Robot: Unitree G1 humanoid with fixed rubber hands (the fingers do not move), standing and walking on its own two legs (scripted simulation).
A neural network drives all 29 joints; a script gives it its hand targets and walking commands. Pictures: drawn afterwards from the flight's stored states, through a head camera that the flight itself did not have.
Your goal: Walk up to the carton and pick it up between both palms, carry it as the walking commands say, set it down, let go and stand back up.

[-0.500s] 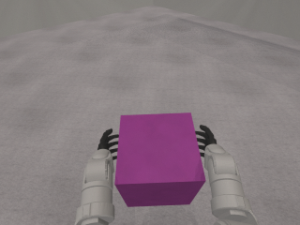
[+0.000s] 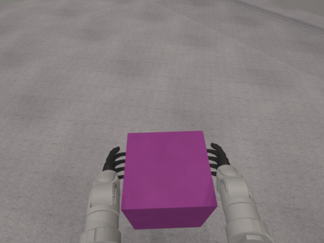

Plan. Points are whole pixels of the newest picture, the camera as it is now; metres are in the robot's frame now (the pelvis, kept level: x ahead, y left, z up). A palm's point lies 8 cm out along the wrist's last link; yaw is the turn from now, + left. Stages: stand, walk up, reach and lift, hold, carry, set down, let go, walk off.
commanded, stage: set down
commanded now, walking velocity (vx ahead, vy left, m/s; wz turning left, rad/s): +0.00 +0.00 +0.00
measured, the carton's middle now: (166, 183) +0.30 +0.02 -0.08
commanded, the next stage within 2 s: none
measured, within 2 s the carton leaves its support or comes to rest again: neither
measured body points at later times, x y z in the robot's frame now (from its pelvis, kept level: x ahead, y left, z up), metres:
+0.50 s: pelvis -0.04 +0.01 -0.04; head +0.09 +0.02 +0.39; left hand +0.31 +0.17 -0.10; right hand +0.33 -0.13 -0.10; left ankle +0.02 +0.13 -0.74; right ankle +0.00 -0.10 -0.74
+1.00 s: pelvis -0.05 +0.00 -0.11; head +0.15 +0.01 +0.29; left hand +0.34 +0.17 -0.18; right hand +0.38 -0.13 -0.18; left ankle +0.02 +0.13 -0.74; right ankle +0.00 -0.10 -0.74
